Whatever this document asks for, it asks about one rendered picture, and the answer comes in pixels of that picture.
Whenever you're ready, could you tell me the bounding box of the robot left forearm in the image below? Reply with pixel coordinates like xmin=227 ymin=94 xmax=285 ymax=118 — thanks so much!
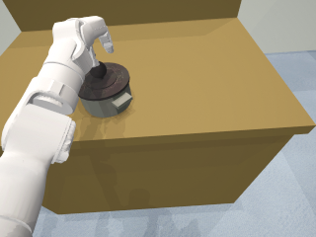
xmin=1 ymin=18 xmax=95 ymax=151

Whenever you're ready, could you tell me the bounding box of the left robot upper arm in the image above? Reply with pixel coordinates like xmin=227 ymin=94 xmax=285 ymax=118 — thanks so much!
xmin=0 ymin=103 xmax=76 ymax=237

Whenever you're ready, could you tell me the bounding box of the table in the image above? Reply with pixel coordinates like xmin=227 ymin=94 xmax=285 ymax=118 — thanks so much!
xmin=0 ymin=0 xmax=316 ymax=215

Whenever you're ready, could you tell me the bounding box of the knob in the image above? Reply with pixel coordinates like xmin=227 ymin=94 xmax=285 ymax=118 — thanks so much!
xmin=89 ymin=61 xmax=107 ymax=79

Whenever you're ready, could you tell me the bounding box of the left robot hand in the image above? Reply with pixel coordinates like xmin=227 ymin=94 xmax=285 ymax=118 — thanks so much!
xmin=80 ymin=16 xmax=115 ymax=68

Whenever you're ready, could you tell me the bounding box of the lid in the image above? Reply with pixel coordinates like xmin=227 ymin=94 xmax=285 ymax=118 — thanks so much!
xmin=78 ymin=62 xmax=130 ymax=102

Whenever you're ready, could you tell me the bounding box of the pot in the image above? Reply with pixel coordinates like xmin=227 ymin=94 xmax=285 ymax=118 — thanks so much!
xmin=80 ymin=83 xmax=133 ymax=118

